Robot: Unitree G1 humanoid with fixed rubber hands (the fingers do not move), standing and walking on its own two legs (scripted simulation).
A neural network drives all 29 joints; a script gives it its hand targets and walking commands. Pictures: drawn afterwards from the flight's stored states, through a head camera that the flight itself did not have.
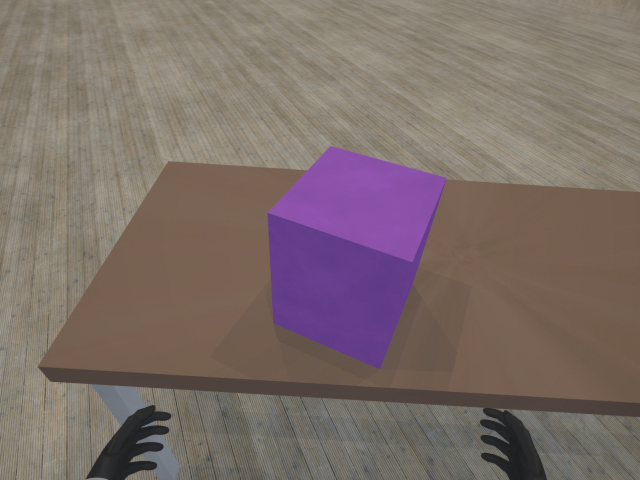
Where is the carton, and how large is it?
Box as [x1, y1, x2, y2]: [267, 146, 446, 368]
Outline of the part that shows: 330,146 267,213 273,322 379,368 411,286 446,178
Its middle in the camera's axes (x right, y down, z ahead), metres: +0.06 +0.02 +0.64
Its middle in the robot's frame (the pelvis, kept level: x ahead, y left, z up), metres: +0.48 -0.05 +0.03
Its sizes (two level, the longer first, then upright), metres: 0.210 0.200 0.250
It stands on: a table, 0.67 m high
